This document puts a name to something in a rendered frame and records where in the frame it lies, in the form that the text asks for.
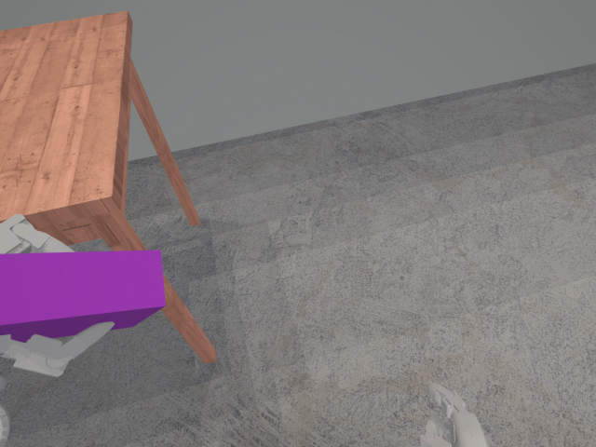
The robot right hand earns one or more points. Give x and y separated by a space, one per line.
465 429

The sponge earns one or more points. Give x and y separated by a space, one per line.
58 294

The robot left hand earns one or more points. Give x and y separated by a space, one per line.
42 354

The table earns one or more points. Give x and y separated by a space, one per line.
65 92

